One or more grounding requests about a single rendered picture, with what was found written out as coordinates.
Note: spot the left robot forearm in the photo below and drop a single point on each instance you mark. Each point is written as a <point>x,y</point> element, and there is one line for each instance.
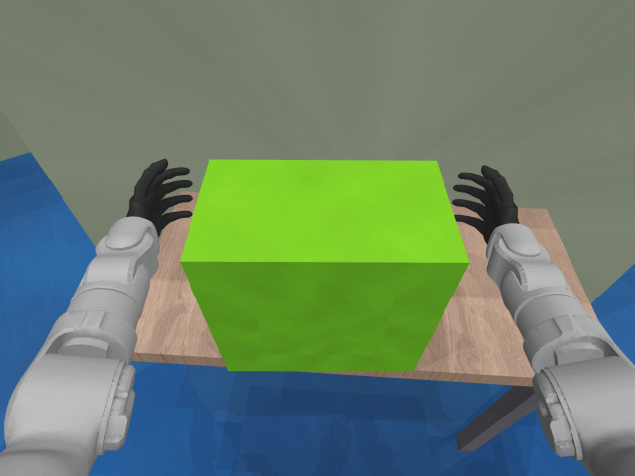
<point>104,311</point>

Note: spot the carton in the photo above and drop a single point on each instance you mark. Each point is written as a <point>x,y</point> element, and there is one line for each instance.
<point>323,265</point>

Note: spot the right robot upper arm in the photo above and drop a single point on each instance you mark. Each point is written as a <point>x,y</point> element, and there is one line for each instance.
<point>587,411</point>

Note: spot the right robot forearm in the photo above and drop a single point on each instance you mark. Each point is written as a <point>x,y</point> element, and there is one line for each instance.
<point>555,327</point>

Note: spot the right robot hand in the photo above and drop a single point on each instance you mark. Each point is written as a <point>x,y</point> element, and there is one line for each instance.
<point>499,206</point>

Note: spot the table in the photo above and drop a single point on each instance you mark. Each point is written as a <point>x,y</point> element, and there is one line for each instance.
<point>476,340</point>

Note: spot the left robot upper arm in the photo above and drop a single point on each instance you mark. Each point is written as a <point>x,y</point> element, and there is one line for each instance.
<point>72,409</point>

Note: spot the left robot hand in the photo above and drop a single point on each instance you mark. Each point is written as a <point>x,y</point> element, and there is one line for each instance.
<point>147,200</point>

